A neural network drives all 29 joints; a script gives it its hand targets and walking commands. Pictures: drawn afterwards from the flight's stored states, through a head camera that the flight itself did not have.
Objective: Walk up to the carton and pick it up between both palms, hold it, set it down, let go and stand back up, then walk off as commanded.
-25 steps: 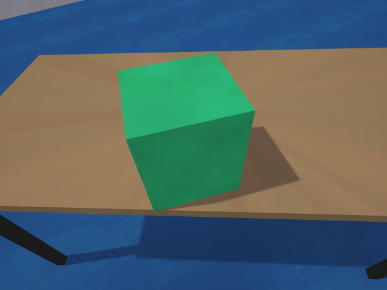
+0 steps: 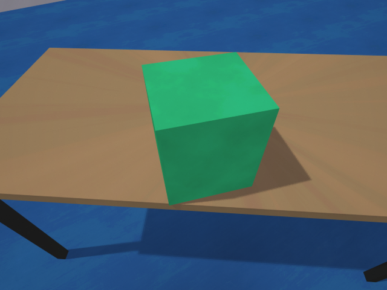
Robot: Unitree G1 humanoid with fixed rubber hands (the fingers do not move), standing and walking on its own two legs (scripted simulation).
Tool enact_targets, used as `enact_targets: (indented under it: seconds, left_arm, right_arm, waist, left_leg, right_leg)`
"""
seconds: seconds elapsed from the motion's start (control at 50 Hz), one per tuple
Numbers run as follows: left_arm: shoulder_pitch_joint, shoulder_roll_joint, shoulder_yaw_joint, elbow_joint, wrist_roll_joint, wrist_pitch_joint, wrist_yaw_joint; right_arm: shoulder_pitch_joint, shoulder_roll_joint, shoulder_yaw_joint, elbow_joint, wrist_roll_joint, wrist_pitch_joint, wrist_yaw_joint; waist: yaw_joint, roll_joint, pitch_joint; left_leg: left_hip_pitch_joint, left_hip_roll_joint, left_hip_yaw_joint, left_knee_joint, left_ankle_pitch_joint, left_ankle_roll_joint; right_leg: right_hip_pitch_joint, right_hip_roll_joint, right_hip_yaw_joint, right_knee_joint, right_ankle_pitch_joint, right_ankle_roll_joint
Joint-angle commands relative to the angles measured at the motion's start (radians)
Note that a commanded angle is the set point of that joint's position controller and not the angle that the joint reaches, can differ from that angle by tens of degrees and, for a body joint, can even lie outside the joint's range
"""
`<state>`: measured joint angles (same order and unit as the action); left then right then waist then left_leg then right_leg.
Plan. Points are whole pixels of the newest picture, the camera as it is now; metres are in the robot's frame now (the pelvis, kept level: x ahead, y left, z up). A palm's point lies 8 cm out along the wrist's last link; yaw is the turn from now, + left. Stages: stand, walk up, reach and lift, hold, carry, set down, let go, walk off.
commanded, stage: walk up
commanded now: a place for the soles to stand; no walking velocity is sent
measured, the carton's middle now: (201, 131) +0.44 +0.01 +0.09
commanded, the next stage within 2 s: reach and lift in 1.68 s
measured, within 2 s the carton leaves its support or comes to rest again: neither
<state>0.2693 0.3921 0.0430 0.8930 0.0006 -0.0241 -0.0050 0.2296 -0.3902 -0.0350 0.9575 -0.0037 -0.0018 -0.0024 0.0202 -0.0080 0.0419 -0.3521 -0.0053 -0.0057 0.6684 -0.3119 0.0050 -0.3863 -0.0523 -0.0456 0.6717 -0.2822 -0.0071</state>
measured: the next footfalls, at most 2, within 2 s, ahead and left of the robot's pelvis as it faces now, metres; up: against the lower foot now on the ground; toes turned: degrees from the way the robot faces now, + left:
none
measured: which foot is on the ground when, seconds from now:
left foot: down 0.00-1.00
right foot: down 0.00-1.00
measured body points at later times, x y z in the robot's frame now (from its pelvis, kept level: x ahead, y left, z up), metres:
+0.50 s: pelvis +0.00 +0.03 +0.00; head +0.02 +0.02 +0.45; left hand +0.06 +0.35 -0.11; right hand +0.08 -0.29 -0.12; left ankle +0.00 +0.15 -0.70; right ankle +0.05 -0.13 -0.72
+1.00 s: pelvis +0.02 +0.06 +0.01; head +0.04 +0.06 +0.46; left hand +0.07 +0.38 -0.11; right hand +0.11 -0.25 -0.11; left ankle +0.01 +0.16 -0.72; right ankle +0.03 -0.07 -0.72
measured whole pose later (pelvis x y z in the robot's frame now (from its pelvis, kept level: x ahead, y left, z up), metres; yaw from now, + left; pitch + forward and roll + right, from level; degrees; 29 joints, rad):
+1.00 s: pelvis +0.02 +0.06 +0.01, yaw +3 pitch +0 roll +0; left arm 0.22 0.39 0.04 0.95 0.00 -0.04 0.01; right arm 0.20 -0.38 -0.04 0.96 -0.01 -0.01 0.02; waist 0.02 0.00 0.05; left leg -0.27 -0.02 0.01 0.59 -0.32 0.03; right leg -0.29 -0.03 -0.02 0.59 -0.30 0.01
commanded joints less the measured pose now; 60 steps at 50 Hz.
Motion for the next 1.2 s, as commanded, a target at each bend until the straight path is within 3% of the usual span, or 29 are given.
enact_targets:
  seconds: [0.0,0.04,0.06,0.14,0.24,0.26,0.3,0.32,0.36,0.42,0.48,0.5,0.52,0.54,0.56,0.6,0.64,0.68,0.72,0.74,0.78,0.82,0.86,0.94,0.98,1.02,1.04,1.08,1.18]
  left_arm:
    - [-0.098,0.234,0.032,-0.019,0.007,-0.030,0.011]
    - [-0.126,0.212,0.028,-0.021,0.013,-0.029,0.011]
    - [-0.124,0.229,0.029,-0.015,0.016,-0.030,0.014]
    - [-0.116,0.242,0.037,-0.020,0.014,-0.028,0.012]
    - [-0.121,0.204,0.030,-0.008,0.008,-0.015,0.012]
    - [-0.048,0.290,0.063,-0.003,0.012,-0.024,0.031]
    - [0.001,0.326,0.082,0.007,0.013,-0.031,0.045]
    - [0.003,0.359,0.091,0.003,0.017,-0.036,0.049]
    - [-0.014,0.357,0.098,-0.022,0.033,-0.043,0.058]
    - [0.002,0.339,0.095,-0.031,0.032,-0.047,0.057]
    - [-0.119,0.280,0.067,-0.040,0.032,-0.031,0.040]
    - [-0.112,0.228,0.053,-0.053,0.027,-0.015,0.037]
    - [-0.088,0.151,0.023,-0.044,0.015,-0.004,0.033]
    - [-0.069,0.182,0.030,-0.037,0.015,0.001,0.036]
    - [-0.073,0.212,0.036,-0.019,0.020,0.003,0.030]
    - [-0.046,0.211,0.039,0.005,0.010,-0.004,0.019]
    - [-0.009,0.191,0.034,0.033,0.019,-0.004,0.011]
    - [-0.049,0.189,0.034,0.028,0.014,-0.019,0.015]
    - [-0.008,0.157,0.028,0.035,0.013,-0.037,0.026]
    - [-0.011,0.178,0.033,0.054,0.027,-0.040,0.031]
    - [-0.072,0.247,0.038,0.047,0.024,-0.053,0.027]
    - [-0.121,0.231,0.027,0.033,0.021,-0.041,0.020]
    - [-0.141,0.199,0.010,0.026,0.013,-0.029,0.017]
    - [-0.113,0.193,0.021,0.040,0.023,-0.029,0.009]
    - [-0.119,0.196,0.016,0.049,0.010,-0.033,0.012]
    - [-0.122,0.193,0.019,0.047,0.007,-0.030,0.011]
    - [-0.160,0.195,0.012,0.032,0.019,-0.028,0.009]
    - [-0.129,0.196,0.022,0.050,0.007,-0.027,0.008]
    - [-0.111,0.187,0.015,0.053,0.018,-0.028,0.007]
  right_arm:
    - [-0.092,-0.198,-0.037,-0.063,-0.018,-0.016,0.006]
    - [-0.086,-0.189,-0.034,-0.065,-0.012,-0.015,0.008]
    - [-0.089,-0.191,-0.038,-0.056,-0.014,-0.018,0.007]
    - [-0.077,-0.201,-0.035,-0.059,-0.016,-0.022,0.002]
    - [-0.110,-0.201,-0.035,-0.054,-0.023,-0.022,0.003]
    - [-0.112,-0.257,-0.051,-0.099,-0.041,0.002,0.023]
    - [-0.081,-0.208,-0.057,-0.113,-0.052,0.022,0.030]
    - [-0.052,-0.208,-0.065,-0.116,-0.055,0.030,0.033]
    - [-0.045,-0.226,-0.074,-0.120,-0.053,0.029,0.038]
    - [-0.033,-0.200,-0.076,-0.125,-0.046,0.020,0.042]
    - [0.097,-0.182,-0.087,-0.047,-0.044,0.001,0.038]
    - [0.097,-0.221,-0.098,-0.035,-0.051,-0.004,0.031]
    - [0.042,-0.277,-0.107,-0.059,-0.072,-0.008,0.022]
    - [-0.008,-0.328,-0.096,-0.082,-0.053,-0.015,0.014]
    - [-0.067,-0.325,-0.098,-0.085,-0.047,-0.017,0.013]
    - [-0.114,-0.252,-0.082,-0.106,-0.052,-0.018,0.011]
    - [-0.081,-0.240,-0.079,-0.088,-0.035,-0.030,0.001]
    - [-0.075,-0.229,-0.066,-0.081,-0.029,-0.035,0.003]
    - [-0.107,-0.237,-0.067,-0.083,-0.016,-0.030,-0.001]
    - [-0.071,-0.209,-0.055,-0.074,0.000,-0.030,-0.003]
    - [-0.083,-0.148,-0.037,-0.076,0.010,-0.037,-0.005]
    - [-0.082,-0.169,-0.045,-0.054,-0.001,-0.033,-0.008]
    - [-0.117,-0.203,-0.050,-0.058,-0.018,-0.038,-0.003]
    - [-0.115,-0.188,-0.042,-0.053,-0.012,-0.045,-0.002]
    - [-0.149,-0.187,-0.035,-0.048,-0.011,-0.041,0.000]
    - [-0.161,-0.182,-0.029,-0.040,-0.015,-0.038,-0.002]
    - [-0.138,-0.181,-0.035,-0.034,-0.015,-0.036,-0.001]
    - [-0.159,-0.192,-0.028,-0.041,-0.016,-0.035,0.001]
    - [-0.156,-0.169,-0.028,-0.044,-0.006,-0.039,0.001]
  waist:
    - [-0.008,-0.010,-0.056]
    - [-0.020,0.024,-0.070]
    - [-0.012,-0.053,-0.067]
    - [-0.013,0.001,-0.106]
    - [-0.002,0.019,-0.052]
    - [0.018,0.058,-0.053]
    - [0.020,-0.079,-0.025]
    - [0.008,-0.107,-0.025]
    - [0.010,-0.100,-0.029]
    - [0.005,-0.118,-0.041]
    - [-0.081,-0.122,-0.067]
    - [-0.071,0.028,-0.026]
    - [-0.043,0.220,0.021]
    - [-0.032,0.140,0.023]
    - [-0.034,0.138,0.003]
    - [-0.020,0.157,0.026]
    - [-0.030,0.103,-0.051]
    - [-0.019,0.091,-0.089]
    - [0.009,0.126,-0.154]
    - [0.004,0.069,-0.167]
    - [-0.038,-0.021,-0.178]
    - [-0.042,-0.066,-0.134]
    - [-0.029,0.035,-0.091]
    - [-0.012,-0.029,-0.136]
    - [-0.017,0.042,-0.115]
    - [0.002,0.021,-0.055]
    - [-0.021,-0.039,-0.061]
    - [-0.007,0.015,-0.075]
    - [-0.009,-0.028,-0.096]
  left_leg:
    - [0.036,0.078,-0.109,-0.117,0.071,0.065]
    - [0.025,0.066,-0.096,-0.128,0.029,0.051]
    - [0.011,0.065,-0.112,-0.114,0.049,0.061]
    - [0.034,0.095,-0.120,-0.142,0.123,0.068]
    - [-0.002,0.100,-0.142,-0.174,0.078,0.069]
    - [-0.035,0.071,-0.130,-0.101,0.034,0.078]
    - [-0.135,-0.002,-0.034,0.076,-0.094,0.050]
    - [-0.174,-0.007,-0.018,0.203,-0.197,0.037]
    - [-0.179,0.033,-0.056,0.294,-0.218,0.033]
    - [-0.160,0.043,-0.042,0.191,-0.227,0.038]
    - [0.123,0.021,0.028,-0.076,-0.037,0.040]
    - [0.151,0.050,-0.103,-0.267,-0.140,0.047]
    - [0.126,0.228,-0.432,-0.415,-0.252,0.097]
    - [0.049,0.305,-0.485,-0.452,-0.351,0.162]
    - [-0.065,0.309,-0.459,-0.431,-0.401,0.194]
    - [-0.073,0.209,-0.290,-0.387,-0.279,0.151]
    - [0.108,0.203,-0.281,-0.316,-0.089,0.156]
    - [0.249,0.216,-0.271,-0.197,0.287,0.153]
    - [0.275,0.198,-0.165,-0.081,0.519,0.117]
    - [0.229,0.188,-0.148,-0.059,0.574,0.084]
    - [0.126,0.084,-0.060,-0.080,0.322,0.015]
    - [0.150,0.082,-0.059,-0.153,0.140,0.026]
    - [0.149,0.132,-0.115,-0.226,0.179,0.050]
    - [0.140,0.141,-0.123,-0.216,0.179,0.059]
    - [0.166,0.112,-0.092,-0.208,0.214,0.042]
    - [0.133,0.106,-0.098,-0.244,0.114,0.039]
    - [0.145,0.122,-0.103,-0.256,0.123,0.051]
    - [0.158,0.110,-0.098,-0.251,0.111,0.045]
    - [0.162,0.092,-0.073,-0.240,0.101,0.031]
  right_leg:
    - [0.032,-0.124,0.173,-0.216,-0.044,-0.063]
    - [0.053,-0.114,0.157,-0.225,-0.048,-0.055]
    - [0.088,-0.108,0.149,-0.219,-0.011,-0.047]
    - [0.096,-0.107,0.144,-0.172,0.074,-0.044]
    - [0.078,-0.092,0.122,-0.172,-0.013,-0.043]
    - [0.102,-0.129,0.153,-0.191,-0.038,-0.065]
    - [0.134,-0.251,0.326,-0.298,-0.160,-0.149]
    - [0.152,-0.340,0.419,-0.329,-0.173,-0.204]
    - [0.127,-0.385,0.451,-0.330,-0.109,-0.258]
    - [0.150,-0.320,0.309,-0.246,0.083,-0.225]
    - [-0.054,-0.208,0.143,-0.153,-0.076,-0.118]
    - [-0.109,-0.114,0.038,0.029,-0.145,-0.062]
    - [-0.219,0.000,-0.045,0.199,-0.244,0.010]
    - [-0.203,-0.005,0.029,0.203,-0.275,0.005]
    - [-0.101,-0.026,0.056,0.197,-0.281,0.002]
    - [-0.039,-0.015,0.065,0.187,-0.218,-0.002]
    - [-0.050,0.012,0.035,0.092,-0.203,0.003]
    - [-0.043,0.006,0.066,-0.039,-0.196,-0.003]
    - [0.076,0.004,0.031,-0.274,0.029,-0.013]
    - [0.192,-0.011,0.064,-0.296,0.144,-0.027]
    - [0.244,-0.143,0.211,-0.215,0.452,-0.080]
    - [0.175,-0.119,0.165,-0.179,0.345,-0.074]
    - [0.133,-0.065,0.110,-0.160,0.234,-0.046]
    - [0.206,-0.058,0.114,-0.186,0.208,-0.049]
    - [0.181,-0.075,0.138,-0.211,0.293,-0.047]
    - [0.149,-0.070,0.146,-0.225,0.198,-0.054]
    - [0.165,-0.071,0.139,-0.241,0.192,-0.049]
    - [0.154,-0.067,0.147,-0.234,0.168,-0.042]
    - [0.186,-0.079,0.163,-0.272,0.197,-0.049]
